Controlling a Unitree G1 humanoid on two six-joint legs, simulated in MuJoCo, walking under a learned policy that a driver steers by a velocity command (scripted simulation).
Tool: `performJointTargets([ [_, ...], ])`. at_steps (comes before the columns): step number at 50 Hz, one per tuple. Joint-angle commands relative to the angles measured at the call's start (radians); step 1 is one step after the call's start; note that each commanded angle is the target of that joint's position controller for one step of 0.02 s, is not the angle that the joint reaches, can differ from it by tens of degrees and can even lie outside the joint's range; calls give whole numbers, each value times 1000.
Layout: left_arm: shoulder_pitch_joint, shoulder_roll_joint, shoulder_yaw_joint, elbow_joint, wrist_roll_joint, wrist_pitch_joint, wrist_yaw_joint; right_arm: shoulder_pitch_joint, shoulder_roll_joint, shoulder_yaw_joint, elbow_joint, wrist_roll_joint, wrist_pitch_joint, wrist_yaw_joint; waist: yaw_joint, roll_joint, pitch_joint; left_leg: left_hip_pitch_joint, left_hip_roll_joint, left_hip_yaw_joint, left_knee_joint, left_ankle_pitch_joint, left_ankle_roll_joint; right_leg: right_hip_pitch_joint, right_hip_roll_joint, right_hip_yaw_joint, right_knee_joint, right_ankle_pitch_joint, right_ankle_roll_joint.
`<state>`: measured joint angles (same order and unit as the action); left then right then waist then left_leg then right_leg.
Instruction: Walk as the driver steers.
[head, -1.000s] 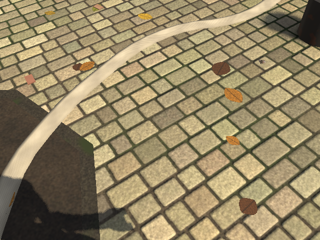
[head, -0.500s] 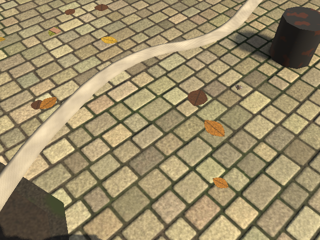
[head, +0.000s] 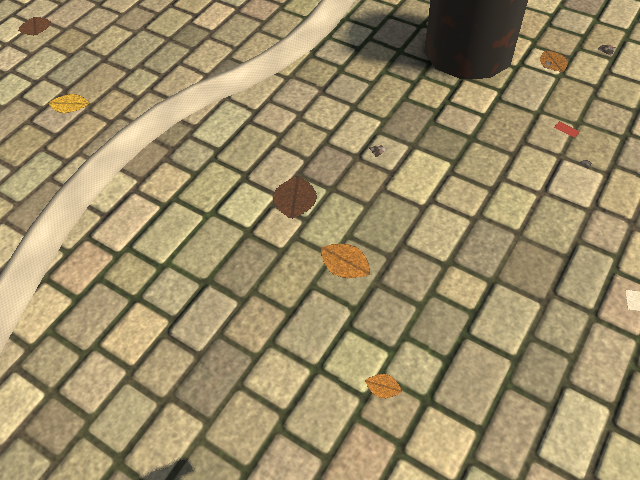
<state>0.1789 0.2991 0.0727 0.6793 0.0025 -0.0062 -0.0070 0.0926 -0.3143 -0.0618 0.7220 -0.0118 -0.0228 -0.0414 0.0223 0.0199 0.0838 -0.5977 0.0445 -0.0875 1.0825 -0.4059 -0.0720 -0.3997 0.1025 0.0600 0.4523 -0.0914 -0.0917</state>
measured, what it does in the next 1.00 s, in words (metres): steps on the spot: left foot, then right foot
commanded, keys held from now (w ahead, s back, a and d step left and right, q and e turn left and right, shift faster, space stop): e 0.08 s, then no key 0.44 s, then q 0.48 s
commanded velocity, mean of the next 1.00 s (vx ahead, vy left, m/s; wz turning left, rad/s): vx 0.02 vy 0.00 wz -0.02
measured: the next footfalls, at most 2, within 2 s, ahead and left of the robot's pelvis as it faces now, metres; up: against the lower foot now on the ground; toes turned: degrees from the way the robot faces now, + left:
left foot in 0.24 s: +0.13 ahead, +0.15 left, +0.00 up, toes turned -1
right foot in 0.54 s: +0.06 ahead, -0.10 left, +0.00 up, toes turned -5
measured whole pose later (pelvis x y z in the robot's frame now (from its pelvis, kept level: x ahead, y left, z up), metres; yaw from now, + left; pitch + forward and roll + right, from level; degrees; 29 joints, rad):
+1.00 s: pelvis +0.06 +0.06 +0.00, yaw +3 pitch +2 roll -2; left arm 0.14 0.30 0.09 0.73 0.00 0.03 0.06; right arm 0.21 -0.30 -0.06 0.71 0.00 0.00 0.00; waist -0.02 -0.02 0.06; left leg -0.33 -0.05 -0.06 0.53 -0.22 0.06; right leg -0.48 0.02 0.06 1.10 -0.48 0.06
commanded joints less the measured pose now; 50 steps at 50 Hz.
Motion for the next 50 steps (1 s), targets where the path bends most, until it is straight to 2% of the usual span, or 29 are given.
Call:
performJointTargets([
  [1, -21, 171, 48, -79, -8, 1, 26, 107, -72, -21, -26, -3, 11, -10, -42, -94, -245, 63, -15, -3, -85, 77, -24, 137, -249, 265, -110, 276, -171],
  [5, -40, 162, 44, -92, -7, 27, 42, 46, -70, -18, -43, 7, 14, -2, -20, -137, -210, 87, -32, -17, -234, 148, -28, 110, -219, 312, -122, -45, -131],
  [10, -24, 128, 25, -83, 0, 39, 32, 48, -68, -16, -50, 10, -10, 19, -5, -171, -208, 214, -39, 14, -435, 119, 5, 150, -238, 362, -29, 95, -122],
  [12, -14, 97, 10, -75, -9, 43, 32, 90, -68, -17, -41, 0, -23, 31, -38, -147, -192, 360, -12, 10, -678, 317, 52, 118, -189, 346, 32, 71, -59],
  [13, 32, 58, -3, -74, 6, 39, 33, 89, -134, -26, -54, -22, -24, 28, -5, -3, -200, 433, 151, -142, -727, 459, 109, 62, -110, 259, 161, -114, 6],
  [14, 75, 59, 2, -84, -1, 31, 30, 47, -180, -36, -48, -40, -14, 25, 61, 230, -158, 426, 278, -302, -738, 628, 258, -48, 22, 109, 250, -397, 62],
  [15, 30, 128, 16, -82, 12, 23, 32, 53, -109, -21, -56, -38, -16, 25, 0, 222, -172, 396, 334, -379, -762, 604, 345, -52, -20, 99, 391, -504, 109],
  [16, -3, 166, 33, -78, 0, 24, 33, 60, -101, -18, -55, -27, -18, 25, -20, 171, -162, 408, 305, -345, -753, 586, 342, -71, -26, 98, 498, -498, 128],
  [18, 3, 131, 33, -54, -1, 44, 39, 41, -107, -20, -49, 2, -16, 21, -16, 121, -147, 436, 246, -253, -725, 585, 295, -105, -45, 99, 581, -452, 164],
  [20, 14, 63, 12, -40, -5, 53, 36, 16, -83, -11, -40, 5, -5, 22, 0, 119, -145, 419, 177, -151, -708, 627, 256, -42, -65, 53, 477, -415, 183],
  [22, -16, 17, -7, -38, -8, 48, 30, 30, -71, -10, -28, 4, 9, 24, -25, 165, -163, 441, 136, -99, -687, 664, 243, 41, -80, -3, 295, -371, 188],
  [24, -12, 27, -4, -23, -17, 46, 27, 59, -80, -11, -13, 9, 19, 26, -33, 186, -181, 469, 135, -104, -665, 654, 249, 117, -80, -28, 111, -258, 179],
  [26, 8, 49, 0, 0, -8, 45, 24, 89, -72, -6, 3, 20, 16, 29, -25, 158, -170, 430, 117, -103, -663, 547, 205, 242, -83, -26, -105, -44, 142],
  [27, 4, 83, 4, -6, 6, 46, 29, 112, -58, 3, 12, 11, 4, 36, -37, 101, -181, 354, 105, -106, -666, 444, 158, 340, -143, 39, -95, 50, 113],
  [28, 12, 144, 17, -5, 15, 50, 38, 130, -54, 7, 10, -8, -12, 51, -68, -28, -186, 288, 48, -53, -637, 346, 117, 388, -212, 82, -19, 189, 69],
  [29, 8, 117, 17, 18, 18, 49, 31, 108, -32, 13, 13, -2, -17, 54, -60, -132, -189, 334, -7, 16, -637, 227, 75, 290, -204, 70, -18, 1, 31],
  [30, -6, 92, 14, 8, 19, 44, 26, 39, -72, 6, 8, 2, -15, 52, -26, -99, -134, 316, -22, 24, -599, 222, 55, 248, -186, 69, -44, -97, 30],
  [31, 1, 109, 20, 14, 21, 41, 32, 2, -85, -2, -6, 11, -9, 47, -15, -103, -105, 277, -35, 31, -562, 239, 58, 233, -193, 75, -58, -124, 32],
  [34, 35, 143, 35, 22, 11, 30, 49, 29, -83, -10, -18, 22, 13, 34, -15, -158, -71, 214, -48, 35, -468, 266, 69, 214, -261, 109, -75, -66, 0],
  [37, 9, 133, 36, 8, 6, 28, 68, 53, -68, -19, -29, 22, 26, 39, -21, -217, -73, 174, -45, 72, -323, 58, 78, 195, -369, 164, -78, 34, -67],
  [40, -58, 140, 39, -10, -7, 24, 79, 85, -51, -23, -33, 25, 34, 56, -45, -180, -72, 205, -27, 108, -343, -1, 104, 169, -397, 118, -18, 148, -70],
  [41, -63, 142, 41, -8, -15, 26, 80, 107, -54, -27, -26, 24, 35, 61, -54, -152, -81, 263, -38, 115, -428, 96, 118, 149, -366, 73, 31, 123, -37],
  [42, -26, 132, 42, 4, -16, 27, 79, 119, -84, -37, -29, 19, 34, 62, -48, -76, -83, 327, -29, 48, -543, 266, 145, 110, -305, 6, 130, 13, 18],
  [43, 9, 85, 33, -18, 10, 26, 77, 121, -208, -68, -49, 15, 32, 52, -2, 198, -92, 413, 148, -292, -678, 491, 247, -51, -149, -144, 389, -219, 126],
  [44, -104, 67, 20, -63, 12, 24, 82, 216, -220, -64, -45, -10, 21, 60, -96, 297, -136, 492, 286, -564, -780, 579, 412, -205, -32, -47, 600, -603, 149],
  [45, -75, 80, 26, -56, 1, 23, 79, 206, -193, -49, -51, -20, 1, 61, -77, 187, -174, 520, 297, -526, -767, 568, 424, -228, -69, 47, 743, -600, 144],
  [47, -32, 102, 37, -17, -4, 23, 75, 101, -172, -48, -75, 11, -4, 46, -32, 52, -152, 479, 209, -362, -736, 476, 328, -234, -108, 50, 749, -449, 140],
  [48, -35, 112, 42, -11, 1, 22, 78, 71, -159, -43, -82, 21, 3, 35, -25, 48, -150, 458, 182, -324, -739, 448, 299, -215, -123, 54, 705, -385, 146],
  [50, -25, 82, 36, -8, -2, 18, 71, 71, -146, -37, -89, 20, 21, 22, -18, 84, -164, 419, 127, -270, -747, 443, 285, -147, -99, 27, 652, -317, 165],
])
